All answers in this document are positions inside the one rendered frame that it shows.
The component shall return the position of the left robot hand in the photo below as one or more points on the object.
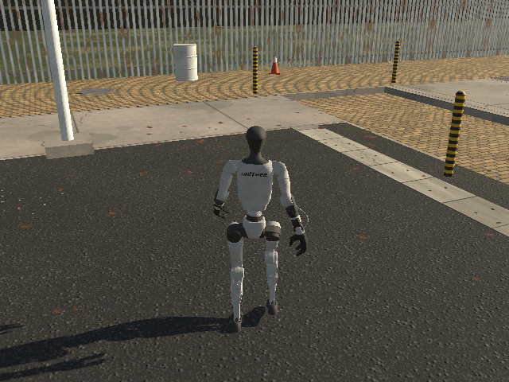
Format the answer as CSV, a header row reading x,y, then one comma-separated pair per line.
x,y
224,208

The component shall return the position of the robot left upper arm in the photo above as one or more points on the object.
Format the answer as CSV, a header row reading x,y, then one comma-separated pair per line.
x,y
225,180

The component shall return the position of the left robot foot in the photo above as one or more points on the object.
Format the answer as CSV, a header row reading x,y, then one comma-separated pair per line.
x,y
236,326

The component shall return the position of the robot right upper arm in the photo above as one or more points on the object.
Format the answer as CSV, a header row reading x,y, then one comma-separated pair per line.
x,y
284,184

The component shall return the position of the right robot shin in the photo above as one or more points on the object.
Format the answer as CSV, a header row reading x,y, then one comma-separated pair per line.
x,y
272,276

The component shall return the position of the right robot forearm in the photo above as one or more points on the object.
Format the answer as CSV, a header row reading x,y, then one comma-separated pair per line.
x,y
294,217

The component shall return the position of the left robot forearm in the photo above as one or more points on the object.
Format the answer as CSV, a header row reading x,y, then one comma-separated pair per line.
x,y
217,203

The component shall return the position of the right robot hand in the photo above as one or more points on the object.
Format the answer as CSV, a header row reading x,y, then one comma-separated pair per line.
x,y
304,242

